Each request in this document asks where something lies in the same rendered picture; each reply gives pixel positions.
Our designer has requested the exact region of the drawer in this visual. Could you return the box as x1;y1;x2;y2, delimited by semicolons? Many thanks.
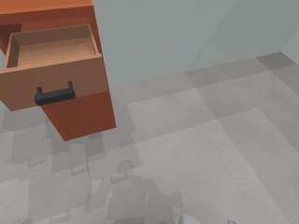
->
0;24;108;112

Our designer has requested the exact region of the handle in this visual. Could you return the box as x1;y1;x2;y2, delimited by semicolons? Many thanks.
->
35;81;76;106

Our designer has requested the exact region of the right robot thigh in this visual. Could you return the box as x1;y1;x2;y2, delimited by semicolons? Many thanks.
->
174;215;202;224

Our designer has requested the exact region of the cabinet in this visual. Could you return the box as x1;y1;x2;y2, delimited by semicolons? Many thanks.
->
0;0;117;141

